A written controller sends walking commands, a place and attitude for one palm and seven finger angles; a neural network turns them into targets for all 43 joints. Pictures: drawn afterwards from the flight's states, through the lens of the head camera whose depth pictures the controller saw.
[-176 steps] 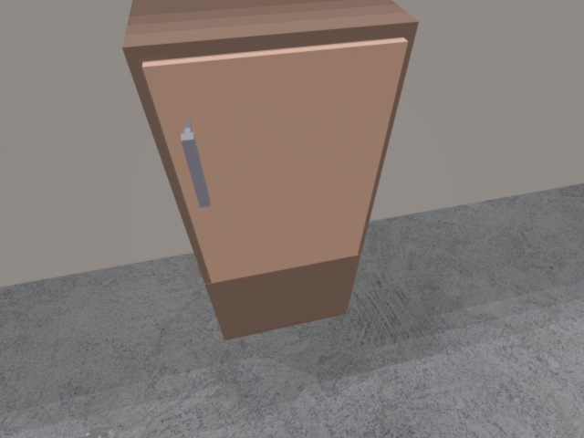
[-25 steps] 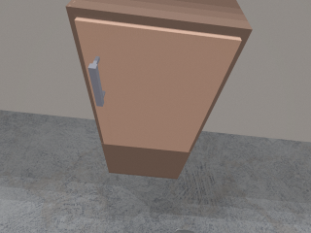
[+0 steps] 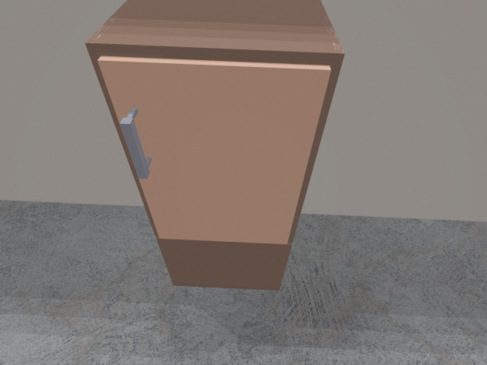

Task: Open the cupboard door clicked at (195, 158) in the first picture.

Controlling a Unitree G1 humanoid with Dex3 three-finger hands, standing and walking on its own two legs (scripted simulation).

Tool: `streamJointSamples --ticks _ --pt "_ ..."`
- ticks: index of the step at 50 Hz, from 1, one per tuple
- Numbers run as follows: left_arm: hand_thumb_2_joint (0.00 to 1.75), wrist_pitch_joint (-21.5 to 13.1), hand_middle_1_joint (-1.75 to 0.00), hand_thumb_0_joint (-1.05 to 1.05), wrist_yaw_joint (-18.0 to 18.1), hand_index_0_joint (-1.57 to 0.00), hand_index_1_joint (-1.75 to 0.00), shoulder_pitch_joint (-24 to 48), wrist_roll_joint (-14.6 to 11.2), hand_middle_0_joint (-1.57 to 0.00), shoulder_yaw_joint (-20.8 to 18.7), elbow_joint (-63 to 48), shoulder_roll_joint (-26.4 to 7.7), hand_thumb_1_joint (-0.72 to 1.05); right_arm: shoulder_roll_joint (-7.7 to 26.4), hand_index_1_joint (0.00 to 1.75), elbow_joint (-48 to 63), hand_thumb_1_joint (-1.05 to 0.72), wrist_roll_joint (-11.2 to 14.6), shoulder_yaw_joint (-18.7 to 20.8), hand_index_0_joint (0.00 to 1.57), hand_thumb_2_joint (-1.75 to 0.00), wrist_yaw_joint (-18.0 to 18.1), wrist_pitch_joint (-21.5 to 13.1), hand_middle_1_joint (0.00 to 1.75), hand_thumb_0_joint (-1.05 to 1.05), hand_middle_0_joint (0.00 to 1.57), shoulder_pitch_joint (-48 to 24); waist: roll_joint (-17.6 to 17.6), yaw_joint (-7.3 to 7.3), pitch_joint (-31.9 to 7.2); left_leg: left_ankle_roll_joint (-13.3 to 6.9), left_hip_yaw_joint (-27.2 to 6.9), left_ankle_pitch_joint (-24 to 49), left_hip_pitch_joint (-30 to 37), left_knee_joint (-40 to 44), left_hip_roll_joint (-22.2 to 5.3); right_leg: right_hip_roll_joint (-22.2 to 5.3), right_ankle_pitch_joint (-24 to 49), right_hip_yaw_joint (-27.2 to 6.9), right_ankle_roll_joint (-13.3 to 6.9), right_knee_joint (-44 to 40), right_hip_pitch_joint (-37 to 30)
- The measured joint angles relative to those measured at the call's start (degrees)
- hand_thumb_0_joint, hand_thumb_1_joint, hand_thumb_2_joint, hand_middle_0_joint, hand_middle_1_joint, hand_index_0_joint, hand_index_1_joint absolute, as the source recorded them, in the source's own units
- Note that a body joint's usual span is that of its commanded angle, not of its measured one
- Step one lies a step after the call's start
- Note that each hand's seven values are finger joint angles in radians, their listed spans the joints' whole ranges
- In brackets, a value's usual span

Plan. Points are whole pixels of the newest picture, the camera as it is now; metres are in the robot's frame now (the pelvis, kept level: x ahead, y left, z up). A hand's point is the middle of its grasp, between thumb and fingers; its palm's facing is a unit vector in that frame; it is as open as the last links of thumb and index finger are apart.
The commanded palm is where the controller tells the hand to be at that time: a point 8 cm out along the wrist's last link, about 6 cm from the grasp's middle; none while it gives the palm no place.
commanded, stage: come to a stop and stand still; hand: left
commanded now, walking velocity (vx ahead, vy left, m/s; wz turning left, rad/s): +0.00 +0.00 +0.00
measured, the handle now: (138, 144) +0.52 +0.26 +0.06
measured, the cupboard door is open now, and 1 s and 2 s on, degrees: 0 0 0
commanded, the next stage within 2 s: look again from close up in 0.24 s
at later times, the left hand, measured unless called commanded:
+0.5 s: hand out of the picture +0.00 +0.17 -0.18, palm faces +0.04 -0.98 -0.21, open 7.4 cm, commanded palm none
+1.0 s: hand out of the picture +0.01 +0.21 -0.15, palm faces +0.19 -0.97 -0.17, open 7.4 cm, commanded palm +0.06 +0.25 -0.07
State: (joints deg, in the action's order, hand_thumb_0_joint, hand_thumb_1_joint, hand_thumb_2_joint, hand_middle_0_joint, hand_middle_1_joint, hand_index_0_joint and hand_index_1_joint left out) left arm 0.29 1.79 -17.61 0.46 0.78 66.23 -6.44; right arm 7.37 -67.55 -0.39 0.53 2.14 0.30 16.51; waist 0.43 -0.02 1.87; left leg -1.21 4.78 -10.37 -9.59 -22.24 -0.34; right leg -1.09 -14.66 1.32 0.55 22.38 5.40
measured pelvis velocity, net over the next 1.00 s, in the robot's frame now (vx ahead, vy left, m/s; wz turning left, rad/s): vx -0.05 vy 0.02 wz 0.02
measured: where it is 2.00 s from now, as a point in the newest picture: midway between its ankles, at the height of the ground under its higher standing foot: outside the picture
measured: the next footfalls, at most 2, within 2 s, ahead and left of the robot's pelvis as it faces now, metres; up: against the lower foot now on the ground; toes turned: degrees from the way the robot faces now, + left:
none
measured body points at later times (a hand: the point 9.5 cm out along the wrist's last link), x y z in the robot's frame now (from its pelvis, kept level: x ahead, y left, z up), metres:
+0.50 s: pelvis -0.01 +0.00 -0.01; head -0.02 -0.01 +0.44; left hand +0.00 +0.22 -0.17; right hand +0.01 -0.23 -0.17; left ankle +0.02 +0.10 -0.74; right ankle -0.03 -0.12 -0.74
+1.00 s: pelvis -0.05 +0.02 -0.01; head -0.05 +0.04 +0.44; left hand +0.00 +0.26 -0.13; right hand +0.00 -0.21 -0.15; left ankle +0.02 +0.10 -0.74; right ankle -0.03 -0.12 -0.74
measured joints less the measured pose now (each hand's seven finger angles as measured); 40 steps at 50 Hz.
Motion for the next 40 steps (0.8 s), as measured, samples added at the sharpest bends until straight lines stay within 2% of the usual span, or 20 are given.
streamJointSamples --ticks 14,18,25,32,40 --pt "0.9 -0.3 -0.3 0.0 0.3 -0.2 -0.3 -0.6 -0.1 -0.2 -0.4 -0.5 0.7 0.91 -1.8 0.3 -0.4 -0.91 -0.1 0.0 0.2 -0.9 0.2 -0.3 0.3 0.0 0.2 1.9 0.1 -0.26 -0.3 0.8 -0.2 0.1 -1.2 -0.6 -0.9 0.9 0.1 0.1 -0.9 0.6 1.3" --pt "0.9 -1.0 -0.3 0.0 0.0 -0.2 -0.3 -0.9 0.6 -0.21 0.3 -3.3 -0.3 0.91 -0.7 0.3 4.3 -0.91 -0.8 0.0 0.2 -0.9 -0.3 -1.1 0.3 0.0 0.2 2.7 -0.8 -1.04 0.2 0.7 -1.4 -1.3 -4.5 -4.9 -0.9 0.8 -1.5 1.4 -1.0 4.0 3.6" --pt "0.9 -0.8 -0.3 0.0 0.6 -0.2 -0.3 -1.6 0.5 -0.2 -0.5 -6.7 -2.4 0.9 1.7 0.3 8.3 -0.91 -0.9 0.5 0.2 -0.9 -0.1 -0.7 0.3 0.0 0.2 1.4 -1.4 -0.72 -2.2 0.3 -1.5 -4.3 -5.7 -9.9 -1.0 0.7 -4.0 1.3 -0.8 8.3 4.5" --pt "0.9 -0.4 -0.3 0.0 0.5 -0.2 -0.3 -0.9 0.5 -0.2 -0.3 -9.4 -3.7 0.91 2.7 0.3 10.1 -0.92 -0.7 0.3 0.2 -0.9 -0.6 -0.5 0.3 0.0 0.19 -1.3 -0.7 0.02 -2.5 -0.3 -0.6 -3.7 -5.2 -9.7 -0.8 0.4 -3.2 0.5 -0.2 8.4 4.4" --pt "0.9 -0.1 -0.3 0.0 0.3 -0.2 -0.3 -1.3 0.6 -0.2 0.1 -9.7 -3.6 0.91 2.5 0.3 9.9 -0.91 -0.6 0.0 0.2 -0.9 -1.2 0.0 0.3 0.0 0.2 -2.0 -0.2 0.18 -1.9 -1.1 -0.2 -1.6 -5.2 -7.5 -0.3 0.0 -0.8 0.1 0.6 6.1 4.4"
